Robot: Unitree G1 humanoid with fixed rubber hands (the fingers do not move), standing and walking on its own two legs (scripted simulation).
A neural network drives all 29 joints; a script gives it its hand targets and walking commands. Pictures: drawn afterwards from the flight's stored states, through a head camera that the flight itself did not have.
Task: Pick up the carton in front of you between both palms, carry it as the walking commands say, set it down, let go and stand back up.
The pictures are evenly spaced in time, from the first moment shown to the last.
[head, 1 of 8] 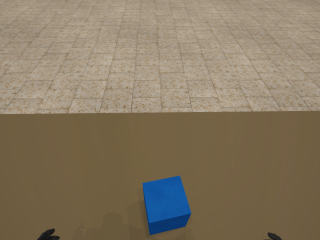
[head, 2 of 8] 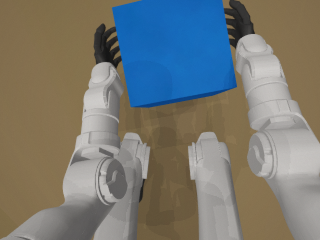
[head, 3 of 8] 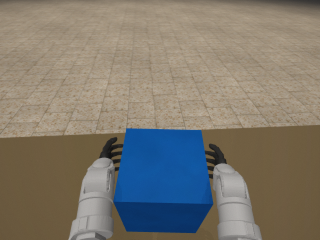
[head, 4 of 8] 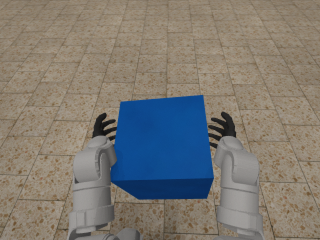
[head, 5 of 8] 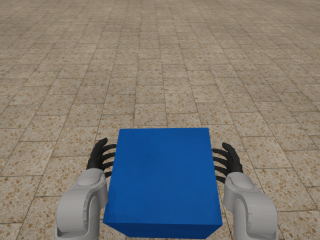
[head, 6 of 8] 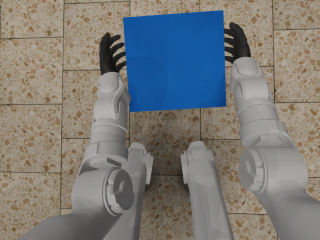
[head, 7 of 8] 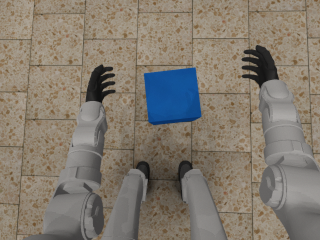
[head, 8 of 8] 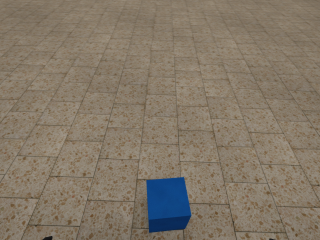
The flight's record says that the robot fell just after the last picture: no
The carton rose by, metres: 0.67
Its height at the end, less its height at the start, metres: -0.09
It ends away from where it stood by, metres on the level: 3.20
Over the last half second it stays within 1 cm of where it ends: yes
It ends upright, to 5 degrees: yes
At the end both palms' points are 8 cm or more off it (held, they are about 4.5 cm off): yes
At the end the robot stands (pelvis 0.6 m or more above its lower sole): yes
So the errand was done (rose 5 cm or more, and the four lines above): yes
